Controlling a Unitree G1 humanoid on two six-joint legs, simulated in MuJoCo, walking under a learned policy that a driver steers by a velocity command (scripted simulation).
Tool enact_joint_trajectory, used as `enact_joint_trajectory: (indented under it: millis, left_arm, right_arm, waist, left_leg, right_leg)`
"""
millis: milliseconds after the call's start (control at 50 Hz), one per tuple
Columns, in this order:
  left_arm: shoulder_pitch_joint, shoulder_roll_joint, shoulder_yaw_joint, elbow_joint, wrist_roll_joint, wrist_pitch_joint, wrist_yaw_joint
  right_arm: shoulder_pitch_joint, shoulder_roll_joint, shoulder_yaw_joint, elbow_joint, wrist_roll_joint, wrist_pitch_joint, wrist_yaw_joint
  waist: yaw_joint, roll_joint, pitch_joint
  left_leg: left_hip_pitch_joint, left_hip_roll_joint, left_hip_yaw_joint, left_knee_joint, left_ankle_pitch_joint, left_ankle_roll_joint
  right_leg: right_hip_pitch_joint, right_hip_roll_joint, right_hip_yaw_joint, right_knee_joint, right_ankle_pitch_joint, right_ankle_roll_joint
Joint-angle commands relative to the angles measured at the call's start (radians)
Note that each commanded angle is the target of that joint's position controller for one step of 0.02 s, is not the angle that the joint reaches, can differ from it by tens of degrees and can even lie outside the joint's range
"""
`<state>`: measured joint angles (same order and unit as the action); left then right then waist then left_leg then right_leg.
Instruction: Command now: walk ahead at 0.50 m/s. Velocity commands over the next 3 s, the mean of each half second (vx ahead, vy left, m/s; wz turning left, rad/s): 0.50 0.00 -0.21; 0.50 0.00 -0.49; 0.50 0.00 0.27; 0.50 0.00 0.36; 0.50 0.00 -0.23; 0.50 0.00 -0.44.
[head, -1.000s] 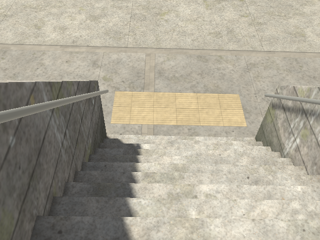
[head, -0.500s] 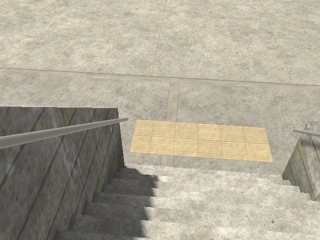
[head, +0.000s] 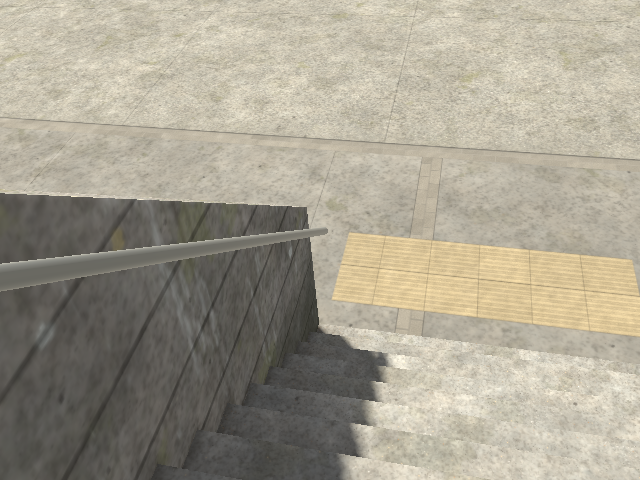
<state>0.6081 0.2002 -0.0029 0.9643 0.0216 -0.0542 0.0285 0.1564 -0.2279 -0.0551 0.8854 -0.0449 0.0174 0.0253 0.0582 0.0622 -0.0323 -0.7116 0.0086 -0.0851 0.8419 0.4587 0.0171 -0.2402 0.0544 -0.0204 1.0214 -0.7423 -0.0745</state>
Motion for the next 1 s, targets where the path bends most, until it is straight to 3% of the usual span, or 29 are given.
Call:
enact_joint_trajectory:
  millis: [20,80,140,160,180,200,240,260,280,300,360,380,460,580,600,620,640,660,680,700,720,740,780,800,840,860,900,920,1000]
  left_arm:
    - [0.004,0.089,0.019,-0.044,0.031,0.007,0.013]
    - [-0.084,0.12,0.029,-0.026,0.02,0.001,0.014]
    - [-0.063,0.134,0.046,0.007,0.026,0.013,0.019]
    - [-0.075,0.15,0.062,0.023,0.025,0.026,0.021]
    - [0.002,0.058,0.053,-0.001,-0.004,0.027,0.015]
    - [0.038,0.091,0.045,-0.05,-0.022,0.025,0.025]
    - [-0.08,0.098,0.044,-0.05,0.017,0.045,0.02]
    - [-0.167,0.117,0.051,-0.08,0.026,0.051,0.014]
    - [-0.251,0.112,0.059,-0.071,0.039,0.057,0.009]
    - [-0.29,0.082,0.054,-0.094,0.017,0.06,-0.006]
    - [-0.122,0.044,0.059,0.025,0.042,0.086,-0.011]
    - [-0.183,0.077,0.076,-0.013,0.037,0.08,-0.02]
    - [-0.407,0.036,0.059,-0.069,0.016,0.054,-0.052]
    - [-0.513,0.07,0.067,-0.112,0.018,0.042,-0.04]
    - [-0.521,0.076,0.059,-0.139,-0.042,0.032,-0.042]
    - [-0.5,0.088,0.069,-0.12,-0.025,0.027,-0.041]
    - [-0.149,0.108,0.089,-0.004,-0.013,0.031,-0.037]
    - [0.12,0.186,0.112,0.08,-0.006,0.046,-0.04]
    - [-0.007,0.231,0.12,0.048,-0.023,0.054,-0.057]
    - [-0.01,0.221,0.099,0.052,-0.036,0.047,-0.066]
    - [-0.02,0.184,0.084,0.039,-0.043,0.053,-0.066]
    - [-0.045,0.169,0.074,0.029,-0.036,0.064,-0.061]
    - [-0.058,0.181,0.061,0.039,-0.018,0.046,-0.034]
    - [-0.179,0.078,0.023,-0.01,-0.012,0.033,-0.017]
    - [-0.213,0.136,0.033,-0.016,0.012,0.017,-0.011]
    - [-0.21,0.158,0.041,-0.018,-0.006,0.02,-0.007]
    - [-0.144,0.113,0.034,0.02,-0.036,0.004,0.002]
    - [-0.162,0.094,0.029,0.018,-0.042,-0.001,0.009]
    - [-0.198,0.1,0.031,-0.035,-0.025,0.0,0.006]
  right_arm:
    - [-0.221,-0.01,0.003,-0.126,0.034,-0.036,0.007]
    - [-0.058,-0.029,-0.008,-0.097,0.021,-0.055,0.003]
    - [0.275,-0.101,-0.036,0.011,0.033,-0.058,-0.02]
    - [0.405,-0.117,-0.054,0.074,0.019,-0.053,-0.019]
    - [0.499,-0.119,-0.025,0.077,0.015,-0.053,0.0]
    - [0.491,-0.124,-0.01,0.071,0.047,-0.054,0.02]
    - [0.476,-0.164,-0.023,0.094,0.063,-0.057,0.015]
    - [0.409,-0.139,-0.013,0.077,0.043,-0.069,0.003]
    - [0.374,-0.085,0.012,0.089,0.031,-0.083,-0.001]
    - [0.287,-0.013,0.048,0.067,0.023,-0.095,-0.015]
    - [0.328,-0.132,0.024,0.1,0.032,-0.118,-0.022]
    - [0.273,-0.085,0.03,0.102,0.057,-0.133,-0.025]
    - [0.276,-0.094,0.036,0.108,0.043,-0.137,-0.05]
    - [0.389,-0.093,0.027,0.151,0.007,-0.104,-0.07]
    - [0.359,-0.112,0.016,0.132,-0.017,-0.077,-0.08]
    - [0.439,-0.125,0.008,0.166,-0.017,-0.056,-0.088]
    - [0.321,-0.153,0.007,0.172,-0.005,-0.053,-0.086]
    - [0.179,-0.125,0.01,0.133,0.001,-0.059,-0.077]
    - [0.269,-0.048,0.012,0.097,0.0,-0.059,-0.072]
    - [0.291,-0.052,0.021,0.021,-0.012,-0.06,-0.063]
    - [0.275,-0.108,0.009,0.021,-0.01,-0.054,-0.055]
    - [0.264,-0.093,0.004,0.028,-0.014,-0.042,-0.053]
    - [0.173,-0.044,0.02,-0.008,-0.027,-0.044,-0.054]
    - [0.09,-0.055,0.021,-0.055,-0.019,-0.035,-0.049]
    - [0.203,-0.026,0.018,0.035,-0.036,-0.021,-0.048]
    - [0.26,-0.039,0.013,0.063,-0.03,-0.014,-0.05]
    - [0.146,-0.098,-0.01,0.019,-0.012,-0.028,-0.037]
    - [0.088,-0.07,0.006,-0.017,-0.009,-0.03,-0.032]
    - [-0.045,-0.036,0.017,-0.056,-0.002,-0.034,-0.019]
  waist:
    - [0.092,-0.174,0.222]
    - [0.035,-0.187,0.136]
    - [-0.083,-0.056,0.102]
    - [-0.147,0.054,0.072]
    - [-0.112,0.131,-0.051]
    - [-0.077,0.152,-0.103]
    - [-0.089,0.126,-0.048]
    - [-0.075,0.115,0.013]
    - [-0.073,0.072,0.124]
    - [-0.01,0.038,0.217]
    - [0.04,0.082,0.074]
    - [0.066,0.06,0.098]
    - [-0.014,0.001,0.134]
    - [-0.141,0.052,0.227]
    - [-0.144,0.045,0.276]
    - [-0.176,0.003,0.23]
    - [0.011,0.114,0.005]
    - [0.173,0.021,-0.075]
    - [0.088,-0.359,0.034]
    - [0.011,-0.373,-0.018]
    - [0.016,-0.205,-0.041]
    - [-0.013,-0.154,-0.028]
    - [-0.036,-0.233,-0.003]
    - [-0.087,-0.133,0.096]
    - [-0.134,-0.132,0.041]
    - [-0.152,-0.164,0.015]
    - [-0.112,-0.154,0.062]
    - [-0.109,-0.146,0.073]
    - [-0.053,-0.132,0.131]
  left_leg:
    - [-0.039,-0.002,0.05,-0.289,-0.054,0.01]
    - [0.279,0.028,0.084,-0.231,0.096,0.048]
    - [0.563,0.06,0.12,-0.716,-0.146,0.072]
    - [0.801,0.138,0.05,-0.718,-0.009,0.111]
    - [1.132,0.265,-0.029,-0.146,0.467,0.119]
    - [1.205,0.329,-0.095,-0.075,0.491,0.136]
    - [0.902,0.379,-0.221,-0.242,-0.31,0.265]
    - [0.708,0.389,-0.283,-0.333,-0.674,0.286]
    - [0.537,0.368,-0.254,-0.338,-0.638,0.235]
    - [0.241,0.344,-0.159,-0.341,-0.535,0.185]
    - [0.174,0.288,-0.091,-0.245,-0.255,0.142]
    - [0.181,0.211,-0.013,-0.199,-0.449,0.083]
    - [0.137,0.199,0.019,-0.132,-0.981,0.08]
    - [0.346,0.245,0.055,0.164,-0.691,0.113]
    - [0.488,0.254,0.047,0.178,-0.595,0.124]
    - [0.517,0.255,0.075,0.27,-0.389,0.149]
    - [0.342,0.28,0.088,0.581,-0.15,0.155]
    - [0.081,0.176,0.151,0.964,-0.312,0.094]
    - [-0.134,-0.043,0.279,1.397,-1.287,0.074]
    - [-0.413,0.005,0.171,1.337,-1.281,0.076]
    - [-0.458,0.047,0.108,1.185,-1.179,0.069]
    - [-0.46,0.052,0.096,1.166,-1.198,0.055]
    - [-0.488,0.081,0.023,0.892,-0.852,-0.002]
    - [-0.341,0.069,0.046,0.612,-0.628,-0.066]
    - [-0.032,0.031,0.093,0.58,-0.443,-0.086]
    - [0.009,0.033,0.09,0.592,-0.438,-0.085]
    - [-0.11,0.041,0.029,0.362,-0.218,-0.048]
    - [-0.084,0.025,0.047,0.226,-0.072,-0.043]
    - [0.178,-0.014,0.089,-0.077,0.041,-0.021]
  right_leg:
    - [-0.037,-0.153,0.29,-0.239,0.417,-0.144]
    - [-0.134,-0.179,0.244,-0.032,0.583,-0.144]
    - [-0.066,-0.092,0.157,0.45,0.856,-0.134]
    - [-0.264,0.011,0.105,0.859,0.428,-0.114]
    - [-0.657,0.116,0.105,1.134,-0.225,-0.069]
    - [-0.856,0.038,0.109,1.036,-0.141,-0.062]
    - [-0.92,-0.016,0.105,1.033,0.062,-0.052]
    - [-0.909,-0.058,0.146,0.814,0.304,-0.023]
    - [-0.905,-0.057,0.189,0.732,0.447,0.007]
    - [-0.742,-0.049,0.198,0.43,0.66,0.056]
    - [-0.48,-0.011,0.127,0.392,0.815,0.053]
    - [-0.498,-0.034,0.168,0.196,1.023,0.035]
    - [-0.374,-0.004,0.11,-0.109,1.399,0.017]
    - [-0.368,-0.053,0.0,-0.276,1.256,-0.032]
    - [-0.434,-0.144,0.072,-0.708,1.0,-0.047]
    - [-0.279,-0.094,-0.029,-0.684,0.908,-0.04]
    - [0.169,-0.093,-0.063,-0.397,1.142,-0.086]
    - [0.485,-0.103,0.02,-0.438,1.094,-0.157]
    - [0.447,-0.175,0.085,-0.491,1.396,-0.179]
    - [0.583,-0.253,0.232,-0.26,1.629,-0.195]
    - [0.511,-0.276,0.292,-0.307,1.323,-0.199]
    - [0.375,-0.279,0.344,-0.324,1.102,-0.213]
    - [0.162,-0.357,0.619,-0.464,0.634,-0.3]
    - [-0.125,-0.287,0.517,-0.486,0.655,-0.256]
    - [-0.323,-0.215,0.46,-0.421,0.886,-0.227]
    - [-0.313,-0.207,0.455,-0.388,0.982,-0.206]
    - [-0.203,-0.126,0.47,-0.274,0.71,-0.174]
    - [-0.242,-0.117,0.455,-0.246,0.513,-0.172]
    - [-0.351,-0.076,0.367,-0.181,0.308,-0.142]
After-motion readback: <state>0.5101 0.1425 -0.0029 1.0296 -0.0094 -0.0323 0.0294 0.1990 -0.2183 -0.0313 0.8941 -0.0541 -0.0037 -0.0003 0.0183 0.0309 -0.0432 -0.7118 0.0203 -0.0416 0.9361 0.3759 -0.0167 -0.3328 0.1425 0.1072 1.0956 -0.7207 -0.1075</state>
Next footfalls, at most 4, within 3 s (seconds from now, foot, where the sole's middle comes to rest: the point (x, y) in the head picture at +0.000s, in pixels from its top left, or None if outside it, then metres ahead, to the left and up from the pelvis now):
0.16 left None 0.21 0.12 -0.91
0.66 right None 0.41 -0.07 -1.11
1.16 left None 0.67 0.02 -1.32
1.64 right None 0.87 -0.21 -1.52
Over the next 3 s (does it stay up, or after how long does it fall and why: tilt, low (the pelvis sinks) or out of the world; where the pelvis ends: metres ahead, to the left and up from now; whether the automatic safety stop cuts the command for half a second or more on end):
stays up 1.40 -0.15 -1.23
